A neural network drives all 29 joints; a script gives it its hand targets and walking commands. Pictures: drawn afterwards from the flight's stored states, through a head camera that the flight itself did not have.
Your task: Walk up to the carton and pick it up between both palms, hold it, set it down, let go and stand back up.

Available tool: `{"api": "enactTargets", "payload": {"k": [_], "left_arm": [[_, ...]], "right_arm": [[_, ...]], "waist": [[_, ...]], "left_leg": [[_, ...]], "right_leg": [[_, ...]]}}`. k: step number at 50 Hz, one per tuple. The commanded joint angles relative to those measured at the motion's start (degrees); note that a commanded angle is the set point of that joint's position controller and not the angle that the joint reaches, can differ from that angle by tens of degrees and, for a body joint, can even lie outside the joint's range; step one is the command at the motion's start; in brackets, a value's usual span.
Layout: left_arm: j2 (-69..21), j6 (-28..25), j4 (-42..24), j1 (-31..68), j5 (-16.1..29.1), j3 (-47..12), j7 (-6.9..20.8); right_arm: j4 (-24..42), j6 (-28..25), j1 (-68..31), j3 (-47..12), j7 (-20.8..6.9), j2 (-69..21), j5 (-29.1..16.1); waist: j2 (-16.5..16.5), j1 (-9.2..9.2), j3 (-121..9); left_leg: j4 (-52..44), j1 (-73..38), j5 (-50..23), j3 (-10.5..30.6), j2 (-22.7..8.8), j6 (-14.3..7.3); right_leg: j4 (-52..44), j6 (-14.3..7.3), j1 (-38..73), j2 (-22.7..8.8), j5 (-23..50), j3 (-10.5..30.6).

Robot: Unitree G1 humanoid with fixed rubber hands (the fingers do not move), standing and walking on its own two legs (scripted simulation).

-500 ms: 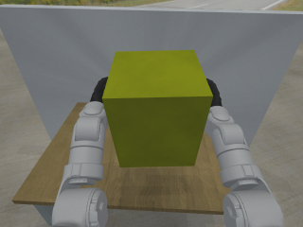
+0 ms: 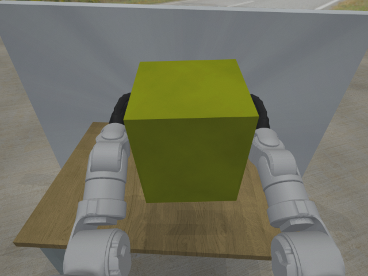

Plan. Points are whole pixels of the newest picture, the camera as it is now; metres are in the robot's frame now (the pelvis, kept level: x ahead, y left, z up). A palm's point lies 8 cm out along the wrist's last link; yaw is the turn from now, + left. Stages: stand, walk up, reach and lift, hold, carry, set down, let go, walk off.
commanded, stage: hold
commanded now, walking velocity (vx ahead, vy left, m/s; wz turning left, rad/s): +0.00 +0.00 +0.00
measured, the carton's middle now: (189, 133) +0.38 +0.01 +0.18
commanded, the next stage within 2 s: none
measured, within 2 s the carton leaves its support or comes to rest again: neither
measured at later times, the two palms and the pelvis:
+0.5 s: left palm (118, 129) +0.36 +0.16 +0.20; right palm (258, 132) +0.36 -0.14 +0.20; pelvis +0.00 +0.00 +0.00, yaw +0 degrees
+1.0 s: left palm (119, 128) +0.36 +0.16 +0.20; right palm (259, 130) +0.37 -0.14 +0.20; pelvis +0.00 +0.00 +0.00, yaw +0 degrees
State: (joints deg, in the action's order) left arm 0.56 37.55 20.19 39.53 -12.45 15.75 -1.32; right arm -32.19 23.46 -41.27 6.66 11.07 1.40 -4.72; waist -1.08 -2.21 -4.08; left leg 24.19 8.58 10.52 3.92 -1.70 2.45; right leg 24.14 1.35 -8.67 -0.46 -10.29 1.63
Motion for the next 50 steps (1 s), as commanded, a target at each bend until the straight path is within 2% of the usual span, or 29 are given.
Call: {"api": "enactTargets", "payload": {"k": [1,2,5,6,7,8,10,12,14,15,17,18,19,23,24,26,28,31,32,33,35,36,38,39,40,42,44,45,50], "left_arm": [[-39.84,-3.13,-9.14,37.61,5.39,-25.93,9.27],[-39.72,-3.43,-11.45,39.68,5.96,-25.8,9.31],[-39.54,-3.5,-9.24,39.92,5.44,-24.84,9.78],[-39.33,-3.39,-8.07,40.56,5.24,-24.75,9.94],[-39.96,-3.51,-8.59,39.65,5.96,-25.34,9.63],[-39.02,-3.75,-7.9,40.79,5.7,-24.1,9.8],[-40.01,-3.9,-11.21,41.31,5.65,-25.72,9.43],[-39.11,-3.62,-9.19,38.36,5.08,-24.49,9.45],[-40.21,-4.19,-10.16,40.63,5.56,-25.11,9.39],[-39.1,-3.96,-6.19,42.54,4.63,-22.67,9.58],[-39.28,-3.62,-6.27,42.03,4.11,-23.36,9.7],[-39.52,-3.61,-4.92,40.38,4.62,-23.01,9.66],[-40.08,-3.72,-4.68,40.75,4.34,-23.66,9.65],[-38.2,-4.34,-6.2,41.19,3.93,-22.1,9.76],[-39.69,-4.41,-6.73,41.23,5.41,-24.61,9.63],[-40.85,-4.52,-8.65,40.81,5.21,-25.5,9.39],[-39.13,-4.37,-6.79,41.85,4.93,-24.07,9.3],[-37.8,-4.23,-6.31,40.12,3.79,-23.0,9.95],[-38.77,-4.25,-8.88,38.16,4.91,-23.71,9.76],[-39.29,-5.07,-9.36,41.6,6.8,-25.88,9.68],[-39.39,-4.42,-8.81,38.32,5.65,-25.37,9.44],[-39.23,-4.84,-11.15,39.97,7.18,-27.01,9.22],[-37.49,-4.62,-9.71,39.72,6.15,-24.39,9.34],[-39.72,-4.88,-13.0,40.62,6.66,-27.15,9.28],[-39.48,-4.8,-11.03,42.93,6.5,-25.52,9.14],[-39.98,-4.06,-8.53,38.06,5.2,-25.58,9.15],[-40.47,-4.68,-11.9,40.44,6.49,-27.14,9.26],[-41.63,-4.97,-13.29,41.52,8.1,-29.38,8.88],[-38.03,-3.47,-7.33,38.06,4.16,-23.71,9.5]], "right_arm": [[19.21,-4.85,-50.72,-26.03,-4.99,-35.59,-12.69],[16.53,-4.32,-47.49,-25.56,-4.72,-36.57,-12.53],[15.3,-4.34,-49.38,-25.45,-5.22,-36.39,-11.56],[12.75,-3.89,-48.12,-24.06,-5.29,-36.33,-11.41],[17.44,-4.68,-51.39,-24.69,-5.46,-36.63,-11.51],[15.99,-4.62,-51.17,-24.46,-5.14,-36.77,-10.97],[15.11,-4.57,-49.27,-24.66,-5.48,-36.53,-12.02],[16.69,-4.92,-49.6,-25.54,-5.87,-36.18,-11.96],[15.67,-4.85,-49.46,-25.38,-5.91,-37.29,-11.48],[11.72,-4.6,-51.46,-23.29,-6.25,-36.9,-10.54],[11.87,-5.31,-50.18,-22.75,-6.45,-36.67,-9.71],[13.71,-5.54,-53.02,-23.49,-6.51,-37.3,-10.06],[13.15,-5.72,-51.7,-22.32,-6.65,-36.2,-9.44],[13.19,-5.77,-50.85,-22.89,-6.59,-37.08,-9.12],[17.58,-6.45,-52.55,-23.92,-6.3,-37.09,-9.96],[15.82,-6.46,-51.16,-23.78,-6.52,-36.69,-10.57],[14.57,-6.19,-51.92,-23.77,-6.48,-36.82,-10.44],[11.33,-5.42,-47.71,-23.59,-5.94,-36.44,-9.58],[17.54,-6.27,-49.65,-26.29,-5.88,-37.68,-11.19],[18.52,-6.74,-51.79,-25.5,-5.58,-38.12,-10.72],[15.7,-6.12,-49.14,-25.61,-5.38,-36.82,-11.38],[19.74,-6.49,-50.15,-27.32,-5.33,-38.02,-11.67],[15.93,-5.01,-48.19,-26.69,-5.0,-37.53,-11.5],[16.46,-5.44,-47.57,-27.45,-5.09,-38.1,-12.23],[16.3,-5.53,-50.08,-25.94,-5.49,-37.99,-11.52],[14.6,-5.08,-47.6,-25.12,-5.14,-36.48,-10.39],[17.5,-5.71,-48.14,-26.62,-5.19,-38.19,-11.39],[21.4,-6.39,-51.68,-27.49,-5.33,-38.28,-12.22],[13.86,-4.86,-48.56,-23.92,-5.52,-35.52,-10.79]], "waist": [[1.15,-1.46,-20.88],[1.19,-2.48,-20.78],[1.27,-1.86,-18.11],[1.65,-3.03,-16.04],[0.82,-2.18,-19.7],[0.28,-1.8,-18.87],[3.16,-2.35,-21.28],[0.45,-0.97,-20.4],[0.04,-1.65,-19.71],[0.65,-0.89,-15.02],[2.39,-1.45,-16.11],[-0.11,-0.65,-16.31],[0.9,-1.41,-16.37],[-0.31,-0.78,-17.57],[0.56,-1.36,-20.1],[2.09,-1.73,-20.36],[0.21,-0.9,-18.72],[0.8,-1.46,-15.93],[-0.66,-0.1,-20.67],[-0.27,-1.52,-22.43],[0.57,-1.13,-20.2],[1.26,-1.63,-24.96],[-0.2,-0.6,-20.37],[1.95,-1.55,-22.54],[0.52,-1.17,-21.48],[1.65,-1.8,-19.47],[0.03,-2.29,-22.3],[1.16,-1.7,-25.48],[0.73,-1.09,-17.0]], "left_leg": [[-5.41,-9.21,-13.53,-3.41,5.02,-1.51],[-5.66,-9.68,-13.7,-3.89,5.31,-1.53],[-6.89,-7.41,-9.34,-4.17,5.3,-1.77],[-6.9,-7.5,-8.81,-4.18,5.33,-1.19],[-6.88,-7.31,-8.36,-4.15,5.29,-1.85],[-7.17,-6.72,-7.47,-4.8,5.6,-2.02],[-6.53,-8.07,-9.19,-4.26,5.44,-1.35],[-6.79,-8.45,-10.21,-4.1,4.9,-2.39],[-7.42,-6.98,-8.34,-4.26,5.39,-2.12],[-8.7,-5.33,-2.68,-4.56,4.91,-2.33],[-8.3,-4.73,-2.7,-4.93,5.35,-2.31],[-8.42,-5.39,-3.9,-4.78,5.09,-2.59],[-8.61,-4.77,-1.68,-4.76,4.67,-2.11],[-8.09,-5.26,-2.38,-4.82,5.46,-3.32],[-7.35,-5.96,-5.03,-4.47,5.19,-2.77],[-7.24,-6.94,-6.97,-4.49,5.07,-2.09],[-7.83,-6.88,-6.05,-4.37,4.83,-2.69],[-7.89,-6.31,-5.03,-4.42,5.18,-2.67],[-6.89,-7.78,-9.33,-4.54,5.32,-3.06],[-6.63,-6.9,-8.37,-4.37,5.58,-2.5],[-6.73,-7.74,-10.55,-4.22,5.37,-2.02],[-5.81,-9.21,-12.92,-4.51,5.51,-1.87],[-6.96,-7.84,-8.65,-4.52,5.68,-2.85],[-6.14,-9.51,-11.97,-4.32,5.67,-2.33],[-6.89,-7.95,-7.85,-4.05,5.53,-2.78],[-6.79,-7.67,-9.55,-4.32,5.45,-2.36],[-6.39,-9.06,-11.86,-4.44,5.55,-1.73],[-5.49,-9.22,-13.95,-4.09,5.28,-1.28],[-7.37,-7.41,-7.0,-4.11,5.22,-2.52]], "right_leg": [[-8.57,1.7,13.52,4.85,11.08,-5.22],[-8.72,1.42,14.11,4.77,11.22,-5.12],[-9.19,1.34,12.84,4.69,7.36,-5.04],[-9.51,1.09,12.5,4.53,6.87,-5.14],[-9.73,1.22,13.38,4.42,7.09,-4.82],[-9.7,1.54,13.23,4.14,6.69,-5.04],[-9.05,0.95,12.72,4.7,6.76,-5.13],[-9.25,1.19,12.96,4.87,7.78,-4.54],[-9.43,1.25,13.34,4.55,6.22,-4.92],[-10.38,0.59,8.97,4.64,-1.26,-5.09],[-9.62,0.81,10.53,4.1,1.32,-5.12],[-9.86,1.04,10.47,4.23,2.11,-5.72],[-9.52,0.39,10.75,4.54,-0.19,-5.39],[-10.1,1.07,11.61,3.52,1.37,-4.42],[-9.44,0.86,12.1,4.08,4.14,-4.24],[-9.25,0.58,11.38,4.43,4.76,-5.01],[-9.87,0.55,10.97,4.29,3.57,-4.75],[-9.57,1.19,12.14,3.47,5.52,-4.25],[-8.99,1.54,14.33,4.01,10.19,-4.26],[-8.47,1.84,14.56,3.72,10.05,-4.6],[-8.92,1.22,13.43,4.22,10.2,-4.79],[-8.32,1.23,15.06,4.21,13.52,-4.72],[-9.07,1.87,13.25,3.82,10.38,-4.32],[-8.39,1.6,13.48,4.2,12.57,-4.4],[-9.14,1.66,11.87,4.1,7.37,-4.43],[-9.28,1.11,13.04,4.3,8.33,-4.38],[-8.83,1.54,14.11,4.82,10.32,-5.14],[-8.25,1.18,13.94,4.91,10.71,-4.94],[-10.19,1.31,11.1,3.94,5.06,-4.65]]}}
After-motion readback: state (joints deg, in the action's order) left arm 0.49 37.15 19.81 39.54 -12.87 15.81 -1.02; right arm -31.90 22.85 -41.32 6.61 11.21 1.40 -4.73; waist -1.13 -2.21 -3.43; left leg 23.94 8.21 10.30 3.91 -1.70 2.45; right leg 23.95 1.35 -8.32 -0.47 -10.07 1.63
